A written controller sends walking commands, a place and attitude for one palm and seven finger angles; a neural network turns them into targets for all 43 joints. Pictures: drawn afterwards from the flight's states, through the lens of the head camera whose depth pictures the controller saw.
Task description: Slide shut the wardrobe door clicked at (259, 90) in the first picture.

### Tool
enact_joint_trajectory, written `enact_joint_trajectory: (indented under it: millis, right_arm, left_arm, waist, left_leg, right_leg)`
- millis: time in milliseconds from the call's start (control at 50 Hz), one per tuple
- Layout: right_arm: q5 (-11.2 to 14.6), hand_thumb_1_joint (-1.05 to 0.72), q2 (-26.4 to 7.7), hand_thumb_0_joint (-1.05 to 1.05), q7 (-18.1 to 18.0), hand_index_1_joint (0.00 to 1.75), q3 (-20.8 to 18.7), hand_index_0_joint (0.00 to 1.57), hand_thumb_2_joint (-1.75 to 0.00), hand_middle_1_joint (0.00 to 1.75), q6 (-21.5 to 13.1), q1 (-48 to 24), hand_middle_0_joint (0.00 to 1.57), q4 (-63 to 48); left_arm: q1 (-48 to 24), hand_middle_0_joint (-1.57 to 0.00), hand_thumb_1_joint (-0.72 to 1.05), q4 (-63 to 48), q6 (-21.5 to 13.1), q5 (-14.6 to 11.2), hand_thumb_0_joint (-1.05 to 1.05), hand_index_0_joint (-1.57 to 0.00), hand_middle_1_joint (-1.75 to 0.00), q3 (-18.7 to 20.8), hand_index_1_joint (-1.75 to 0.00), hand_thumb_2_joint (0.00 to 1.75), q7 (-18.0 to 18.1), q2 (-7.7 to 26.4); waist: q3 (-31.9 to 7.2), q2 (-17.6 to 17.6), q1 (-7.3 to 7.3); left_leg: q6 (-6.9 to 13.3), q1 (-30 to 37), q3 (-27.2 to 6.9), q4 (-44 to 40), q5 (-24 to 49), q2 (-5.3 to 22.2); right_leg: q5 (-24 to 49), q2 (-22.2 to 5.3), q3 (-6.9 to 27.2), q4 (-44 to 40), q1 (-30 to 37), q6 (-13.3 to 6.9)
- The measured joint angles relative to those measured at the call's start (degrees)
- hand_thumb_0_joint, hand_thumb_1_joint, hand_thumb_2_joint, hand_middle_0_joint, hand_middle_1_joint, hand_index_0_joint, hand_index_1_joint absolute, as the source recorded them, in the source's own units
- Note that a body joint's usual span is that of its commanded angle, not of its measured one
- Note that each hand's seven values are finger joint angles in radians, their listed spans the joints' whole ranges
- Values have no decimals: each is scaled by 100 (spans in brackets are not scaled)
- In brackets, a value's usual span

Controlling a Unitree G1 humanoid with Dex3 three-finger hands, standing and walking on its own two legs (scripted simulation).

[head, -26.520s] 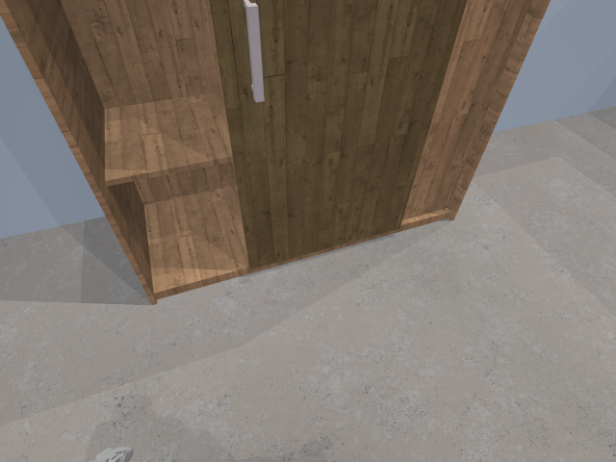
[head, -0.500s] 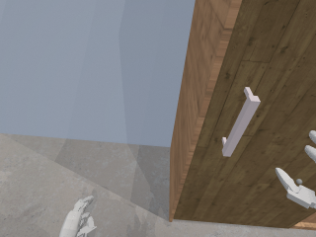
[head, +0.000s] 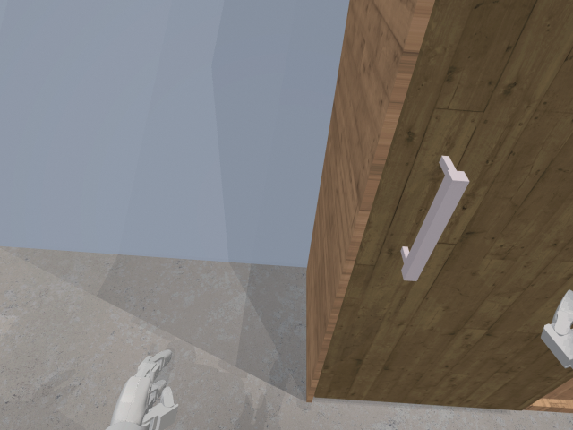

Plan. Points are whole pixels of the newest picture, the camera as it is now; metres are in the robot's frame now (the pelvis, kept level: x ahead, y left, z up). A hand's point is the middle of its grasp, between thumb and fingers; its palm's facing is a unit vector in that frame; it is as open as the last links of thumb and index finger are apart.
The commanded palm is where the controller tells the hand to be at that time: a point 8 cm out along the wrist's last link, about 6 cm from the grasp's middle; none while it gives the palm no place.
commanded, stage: draw the hand back to the body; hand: right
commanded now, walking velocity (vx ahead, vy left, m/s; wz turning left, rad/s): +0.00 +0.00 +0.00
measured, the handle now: (426, 222) +0.39 -0.22 +0.12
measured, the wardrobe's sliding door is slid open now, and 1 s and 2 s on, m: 0.00 0.00 0.00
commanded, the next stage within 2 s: step back with the hand held close in 0.04 s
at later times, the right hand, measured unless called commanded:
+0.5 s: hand (563, 353) +0.17 -0.28 +0.14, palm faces +0.39 +0.80 -0.46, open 7.4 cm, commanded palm +0.11 -0.32 +0.17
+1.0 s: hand out of the picture +0.08 -0.30 +0.17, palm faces +0.53 +0.73 -0.43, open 7.4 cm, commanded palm +0.00 -0.34 +0.17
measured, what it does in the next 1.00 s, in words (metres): walks backwards: left foot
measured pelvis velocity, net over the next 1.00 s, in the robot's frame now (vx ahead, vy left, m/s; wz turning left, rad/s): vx -0.11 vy -0.03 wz -0.08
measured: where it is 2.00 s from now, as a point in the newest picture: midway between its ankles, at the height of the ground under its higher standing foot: outside the picture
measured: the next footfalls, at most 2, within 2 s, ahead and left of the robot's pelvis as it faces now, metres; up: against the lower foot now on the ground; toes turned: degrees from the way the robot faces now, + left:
left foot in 1.00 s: -0.04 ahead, +0.10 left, +0.00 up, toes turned -6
right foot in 1.22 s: -0.04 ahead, -0.15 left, +0.00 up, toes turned -5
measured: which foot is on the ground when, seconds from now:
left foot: down 0.00-0.90, up 0.92-0.98, down 1.00-1.00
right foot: down 0.00-1.00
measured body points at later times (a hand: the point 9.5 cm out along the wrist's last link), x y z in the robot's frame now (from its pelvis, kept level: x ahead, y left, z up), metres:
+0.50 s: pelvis -0.03 -0.02 -0.01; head -0.03 -0.02 +0.44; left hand +0.14 +0.23 -0.09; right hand +0.14 -0.32 +0.17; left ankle +0.00 +0.11 -0.74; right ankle +0.00 -0.12 -0.74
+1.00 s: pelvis -0.11 -0.03 -0.03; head -0.12 -0.04 +0.42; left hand +0.05 +0.20 -0.10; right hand +0.04 -0.34 +0.19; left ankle -0.07 +0.11 -0.74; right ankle +0.00 -0.13 -0.74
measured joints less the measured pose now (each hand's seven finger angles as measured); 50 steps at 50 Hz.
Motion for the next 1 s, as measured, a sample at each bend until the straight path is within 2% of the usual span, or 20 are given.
enact_joint_trajectory:
  millis: [200, 280, 400, 520, 580, 640, 740, 820, 880, 940, 1000]
  right_arm:
    - [1, -89, -47, 1, 15, 30, -56, 21, -90, 30, -79, -81, 21, 91]
    - [-66, -89, -133, 1, 4, 30, -271, 21, -90, 30, -256, -64, 21, 142]
    - [-120, -89, -169, 1, 1, 30, -95, 21, -90, 30, -239, 326, 20, -140]
    - [-106, -89, -510, 1, -48, 30, -287, 21, -90, 30, -251, 525, 21, -453]
    - [-117, -89, -617, 1, -103, 30, -488, 21, -90, 30, -330, 471, 21, -496]
    - [-156, -89, -543, 1, -141, 30, -582, 21, -90, 30, -416, 370, 21, -434]
    - [-269, -89, -230, 1, -173, 30, -463, 21, -90, 30, -500, 238, 21, -269]
    - [-304, -89, -100, 1, -224, 30, -299, 21, -90, 30, -518, 150, 21, -324]
    - [-323, -89, -155, 1, -273, 30, -294, 21, -90, 30, -592, 79, 21, -472]
    - [-373, -89, -326, 1, -272, 30, -437, 21, -90, 30, -703, 43, 21, -556]
    - [-363, -89, -549, 1, -232, 30, -643, 21, -90, 30, -803, 113, 21, -625]
  left_arm:
    - [51, -21, 90, 2, 39, -43, 1, -21, -30, -1, -30, 90, 22, 19]
    - [6, -21, 90, -172, 214, -70, 1, -21, -30, -18, -30, 90, -52, 116]
    - [2, -21, 90, -395, 436, -109, 1, -21, -30, 105, -30, 90, -10, 255]
    - [61, -20, 90, -549, 578, -134, 1, -20, -30, 118, -30, 90, 98, 196]
    - [91, -20, 90, -596, 549, -133, 1, -20, -30, 80, -30, 90, 104, 122]
    - [119, -21, 90, -611, 465, -129, 1, -20, -30, 35, -30, 90, 85, 81]
    - [203, -21, 90, -557, 358, -126, 1, -21, -30, -13, -30, 90, 60, 66]
    - [265, -21, 90, -444, 318, -79, 1, -21, -30, -38, -30, 90, 55, 74]
    - [267, -21, 90, -426, 257, -55, 1, -21, -30, -49, -30, 90, 86, 103]
    - [312, -21, 90, -481, 168, -56, 1, -21, -30, -5, -30, 90, 117, 87]
    - [483, -21, 90, -504, 79, -52, 1, -21, -30, 39, -30, 90, 98, 13]
  waist:
    - [46, -12, 21]
    - [-95, -56, 158]
    - [-130, 0, 316]
    - [-111, 169, 361]
    - [-121, 227, 335]
    - [-155, 204, 311]
    - [-248, 111, 298]
    - [-269, 220, 299]
    - [-163, 259, 360]
    - [-54, 196, 485]
    - [-187, 202, 591]
  left_leg:
    - [27, 1, 26, -16, 61, -40]
    - [25, -430, 68, 49, 130, -103]
    - [-92, -1015, -45, 433, 85, 7]
    - [-207, -1359, -157, 759, 65, 135]
    - [-229, -1514, -186, 925, 69, 163]
    - [-234, -1663, -184, 1108, 61, 165]
    - [-222, -1849, -109, 1296, 78, 150]
    - [-166, -1984, -72, 1268, 172, 199]
    - [-168, -2075, -19, 1309, 104, 198]
    - [-172, -2103, -54, 1578, -303, 49]
    - [-126, -1745, -115, 1772, -416, -104]
  right_leg:
    - [50, -39, 27, 25, -26, 25]
    - [-17, -100, 74, 357, -585, 9]
    - [-40, 0, -47, 635, -1092, -87]
    - [9, 122, -164, 782, -1333, -207]
    - [34, 149, -193, 895, -1459, -239]
    - [26, 150, -192, 1078, -1612, -259]
    - [-219, 121, -137, 1459, -1902, -278]
    - [-528, 144, -139, 1559, -2095, -234]
    - [-159, 128, -116, 1480, -2183, -269]
    - [138, 70, -30, 1467, -2254, -327]
    - [421, 42, -2, 1433, -2387, -308]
